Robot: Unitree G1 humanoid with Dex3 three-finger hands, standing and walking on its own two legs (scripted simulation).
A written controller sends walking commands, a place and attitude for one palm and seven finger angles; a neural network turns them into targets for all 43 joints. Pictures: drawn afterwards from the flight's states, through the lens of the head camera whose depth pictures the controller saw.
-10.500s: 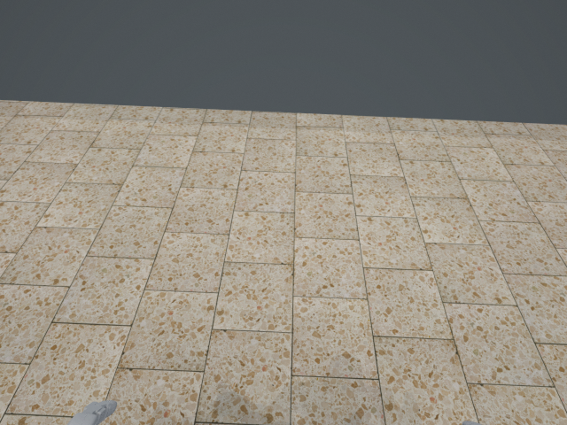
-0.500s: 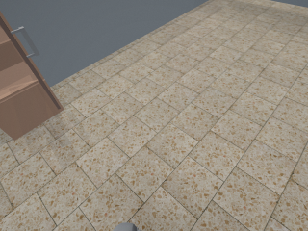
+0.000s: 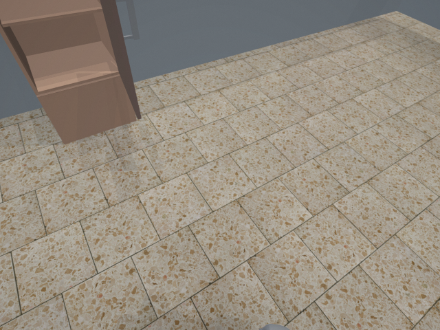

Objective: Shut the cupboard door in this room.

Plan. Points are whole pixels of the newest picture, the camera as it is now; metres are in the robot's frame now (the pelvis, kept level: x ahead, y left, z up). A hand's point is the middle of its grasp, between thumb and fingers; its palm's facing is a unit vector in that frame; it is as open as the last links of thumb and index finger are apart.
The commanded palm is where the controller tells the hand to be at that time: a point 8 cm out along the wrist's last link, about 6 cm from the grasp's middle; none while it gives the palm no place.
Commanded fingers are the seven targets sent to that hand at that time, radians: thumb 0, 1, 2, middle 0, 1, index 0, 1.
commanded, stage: turn or walk to find it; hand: left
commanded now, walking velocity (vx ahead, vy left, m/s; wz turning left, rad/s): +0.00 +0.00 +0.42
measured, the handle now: (126, 19) +1.06 +0.42 +0.04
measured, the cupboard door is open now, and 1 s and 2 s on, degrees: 83 83 83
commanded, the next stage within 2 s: none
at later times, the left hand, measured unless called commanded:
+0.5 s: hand out of the picture +0.02 +0.13 -0.15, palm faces +0.24 -0.93 -0.27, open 7.3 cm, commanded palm none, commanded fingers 0.00 0.90 0.90 -0.20 -0.30 -0.20 -0.30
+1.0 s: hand out of the picture -0.12 +0.19 -0.18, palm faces +0.48 -0.85 -0.22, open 7.3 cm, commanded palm none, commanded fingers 0.00 0.90 0.90 -0.20 -0.30 -0.20 -0.30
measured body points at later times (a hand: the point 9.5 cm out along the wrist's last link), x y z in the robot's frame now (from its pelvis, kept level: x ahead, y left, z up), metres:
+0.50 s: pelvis -0.02 -0.07 +0.00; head +0.01 -0.10 +0.44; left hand +0.01 +0.18 -0.13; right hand +0.04 -0.32 -0.17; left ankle -0.09 +0.10 -0.64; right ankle -0.01 -0.15 -0.74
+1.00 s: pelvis -0.07 -0.01 +0.00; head -0.06 +0.02 +0.45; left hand -0.15 +0.24 -0.16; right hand +0.13 -0.19 -0.13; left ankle -0.10 +0.06 -0.74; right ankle -0.02 -0.18 -0.66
